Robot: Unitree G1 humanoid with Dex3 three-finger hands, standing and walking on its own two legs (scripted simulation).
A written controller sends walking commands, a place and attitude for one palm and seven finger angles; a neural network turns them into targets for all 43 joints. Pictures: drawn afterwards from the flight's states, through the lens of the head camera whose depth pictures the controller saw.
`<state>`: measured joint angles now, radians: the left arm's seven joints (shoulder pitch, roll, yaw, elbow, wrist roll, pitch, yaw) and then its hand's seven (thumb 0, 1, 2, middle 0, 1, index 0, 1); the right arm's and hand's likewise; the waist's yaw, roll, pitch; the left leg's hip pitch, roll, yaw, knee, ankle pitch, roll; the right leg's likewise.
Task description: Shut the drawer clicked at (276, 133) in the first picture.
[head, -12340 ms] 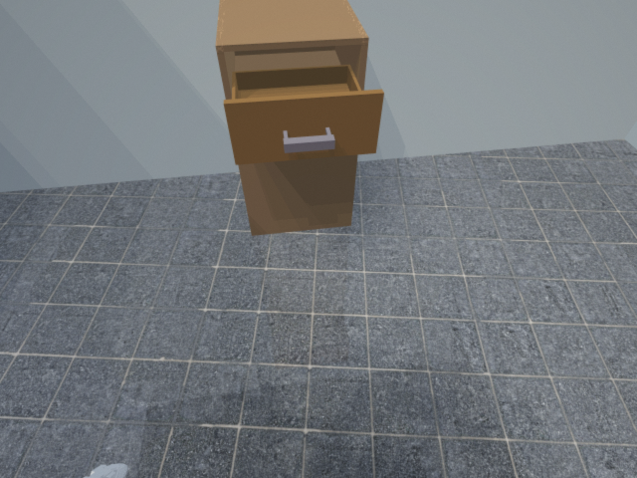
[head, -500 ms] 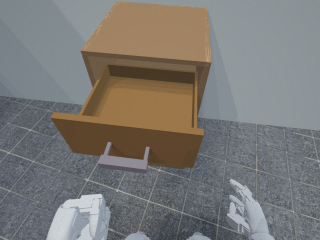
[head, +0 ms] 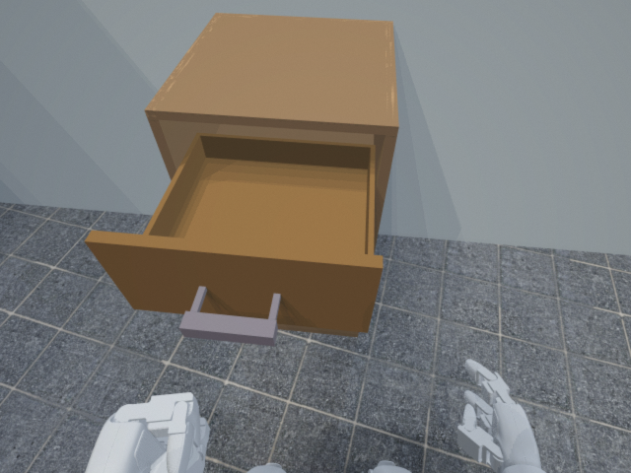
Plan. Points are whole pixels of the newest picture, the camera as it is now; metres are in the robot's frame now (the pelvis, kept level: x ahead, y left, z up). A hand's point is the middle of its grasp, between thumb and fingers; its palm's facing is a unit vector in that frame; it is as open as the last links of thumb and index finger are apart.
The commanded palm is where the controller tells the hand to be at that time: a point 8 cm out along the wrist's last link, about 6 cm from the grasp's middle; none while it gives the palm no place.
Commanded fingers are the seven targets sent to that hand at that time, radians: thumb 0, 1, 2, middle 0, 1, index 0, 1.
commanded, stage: bring the fist close to the handle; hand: left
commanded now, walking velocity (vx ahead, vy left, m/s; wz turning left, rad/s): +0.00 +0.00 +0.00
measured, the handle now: (234, 312) +0.33 +0.14 -0.01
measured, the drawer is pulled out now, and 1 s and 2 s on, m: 0.28 0.28 0.27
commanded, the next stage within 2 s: push the drawer shut in 1.40 s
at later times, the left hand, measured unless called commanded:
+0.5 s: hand (220, 428) +0.17 +0.12 +0.04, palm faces -0.04 -1.00 -0.01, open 3.2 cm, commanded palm +0.15 +0.17 +0.04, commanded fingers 0.00 0.90 0.90 -1.40 -1.60 -1.40 -1.60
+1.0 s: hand (233, 401) +0.21 +0.12 -0.01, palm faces -0.07 -1.00 +0.01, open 3.2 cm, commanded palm +0.20 +0.17 -0.01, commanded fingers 0.00 0.90 0.90 -1.40 -1.60 -1.40 -1.60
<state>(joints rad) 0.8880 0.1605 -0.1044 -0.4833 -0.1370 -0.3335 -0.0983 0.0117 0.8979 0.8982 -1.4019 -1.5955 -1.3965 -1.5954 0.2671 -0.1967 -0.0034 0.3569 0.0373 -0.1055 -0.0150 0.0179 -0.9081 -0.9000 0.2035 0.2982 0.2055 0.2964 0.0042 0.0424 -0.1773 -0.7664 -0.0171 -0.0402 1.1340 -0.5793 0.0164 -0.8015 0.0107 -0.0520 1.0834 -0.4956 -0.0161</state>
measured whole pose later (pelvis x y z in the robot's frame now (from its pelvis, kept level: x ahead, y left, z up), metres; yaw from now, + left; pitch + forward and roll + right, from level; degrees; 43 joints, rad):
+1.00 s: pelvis -0.01 +0.00 -0.04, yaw +0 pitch +22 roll -2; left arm 0.45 0.15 -0.08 -0.12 -0.11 -0.43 -0.06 0.01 0.90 0.90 -1.40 -1.60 -1.40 -1.60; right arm 0.21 -0.22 0.02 0.43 -0.01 -0.11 0.00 0.02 -0.91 -0.90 0.20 0.30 0.21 0.30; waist -0.03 0.02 -0.20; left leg -1.08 -0.02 -0.04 1.35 -0.64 0.02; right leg -1.11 0.00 -0.06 1.28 -0.55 -0.02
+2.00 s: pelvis -0.01 +0.00 -0.04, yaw +0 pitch +22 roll -2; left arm 0.23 0.17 -0.07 0.03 -0.11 -0.40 -0.03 -0.03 0.85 0.92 -1.40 -1.60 -1.40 -1.60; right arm 0.21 -0.24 0.03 0.46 0.00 -0.06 0.00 0.01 -0.91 -0.90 0.20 0.30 0.21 0.30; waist -0.04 0.03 -0.19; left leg -1.09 -0.02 -0.05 1.34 -0.63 0.01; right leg -1.12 0.00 -0.07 1.27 -0.54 -0.02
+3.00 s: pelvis -0.02 +0.01 -0.04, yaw -1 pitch +23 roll -2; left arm -0.42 0.17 0.07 0.65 -0.10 -0.45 0.01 -0.01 0.86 0.93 -1.40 -1.60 -1.40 -1.60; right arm 0.23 -0.24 0.02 0.59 -0.01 0.01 0.01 0.01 -0.91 -0.90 0.20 0.30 0.21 0.30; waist -0.09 0.03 -0.16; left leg -1.11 -0.03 -0.02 1.28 -0.58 0.02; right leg -1.15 0.00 -0.04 1.23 -0.48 -0.01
